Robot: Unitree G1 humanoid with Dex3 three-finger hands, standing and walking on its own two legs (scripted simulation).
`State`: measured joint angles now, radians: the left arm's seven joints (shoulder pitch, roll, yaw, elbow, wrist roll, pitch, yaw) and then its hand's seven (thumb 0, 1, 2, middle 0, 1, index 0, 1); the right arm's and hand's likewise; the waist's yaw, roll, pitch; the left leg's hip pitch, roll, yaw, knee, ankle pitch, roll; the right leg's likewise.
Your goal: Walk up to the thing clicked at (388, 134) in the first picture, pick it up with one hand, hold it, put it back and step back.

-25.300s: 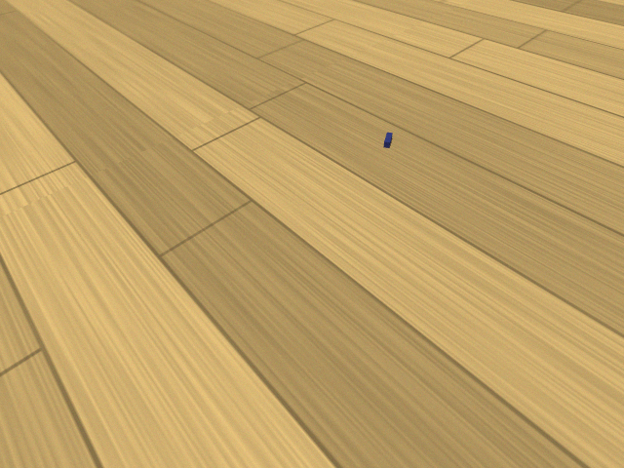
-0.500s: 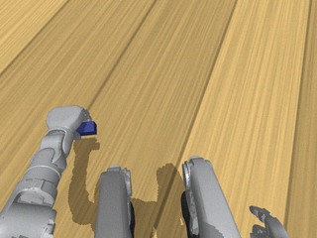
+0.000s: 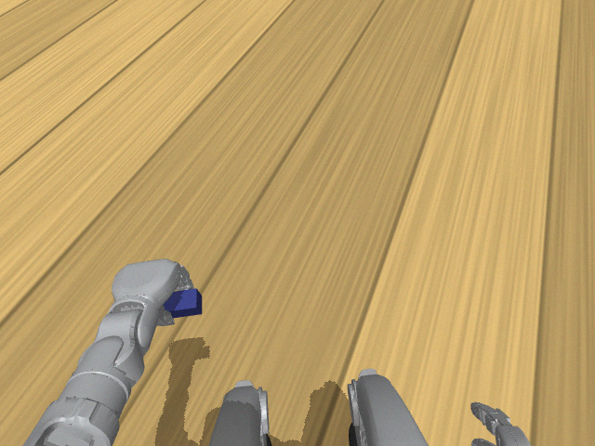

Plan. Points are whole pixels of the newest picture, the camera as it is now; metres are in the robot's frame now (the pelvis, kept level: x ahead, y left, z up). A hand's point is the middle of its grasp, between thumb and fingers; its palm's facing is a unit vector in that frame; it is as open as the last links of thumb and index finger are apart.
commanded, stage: lift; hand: left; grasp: from above
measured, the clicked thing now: (169, 305) +0.37 +0.22 -0.11
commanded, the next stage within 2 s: hold in 0.56 s
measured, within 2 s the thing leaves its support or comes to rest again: neither
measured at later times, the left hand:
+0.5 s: hand (141, 271) +0.37 +0.21 +0.02, palm faces -0.46 -0.07 -0.89, open 6.3 cm
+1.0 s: hand (126, 245) +0.38 +0.22 +0.07, palm faces -0.45 -0.04 -0.89, open 6.3 cm
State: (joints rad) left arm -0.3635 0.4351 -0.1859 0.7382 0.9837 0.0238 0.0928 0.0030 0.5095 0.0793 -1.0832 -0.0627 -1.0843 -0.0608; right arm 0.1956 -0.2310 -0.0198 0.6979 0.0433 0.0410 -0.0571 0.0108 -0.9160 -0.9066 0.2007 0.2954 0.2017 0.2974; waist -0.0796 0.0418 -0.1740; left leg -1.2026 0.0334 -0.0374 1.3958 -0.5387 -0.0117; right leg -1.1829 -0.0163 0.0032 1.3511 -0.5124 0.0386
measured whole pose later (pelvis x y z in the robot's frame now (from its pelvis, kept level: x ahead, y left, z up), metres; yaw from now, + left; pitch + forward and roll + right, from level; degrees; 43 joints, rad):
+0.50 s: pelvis +0.05 +0.00 +0.10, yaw +0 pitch +11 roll -1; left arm -0.33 0.39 -0.19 0.83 0.99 0.01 0.13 0.00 0.53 0.05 -1.08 -0.05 -1.08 -0.05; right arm 0.26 -0.24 -0.05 0.72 0.04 0.03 -0.05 0.01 -0.92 -0.91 0.20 0.30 0.20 0.30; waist -0.06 0.03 -0.09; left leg -0.69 0.04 0.00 0.90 -0.41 -0.01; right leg -0.69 -0.02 0.02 0.88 -0.39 0.03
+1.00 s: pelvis +0.07 +0.00 +0.12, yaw -1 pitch +6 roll +0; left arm -0.30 0.39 -0.22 0.76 1.00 -0.01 0.04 0.01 0.55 0.03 -1.08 -0.04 -1.09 -0.02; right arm 0.24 -0.25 -0.05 0.70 0.06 0.07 -0.04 0.01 -0.91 -0.90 0.20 0.30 0.20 0.30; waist -0.03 0.03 -0.08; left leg -0.45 0.03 0.03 0.69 -0.35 -0.01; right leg -0.46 -0.03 0.04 0.67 -0.32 0.04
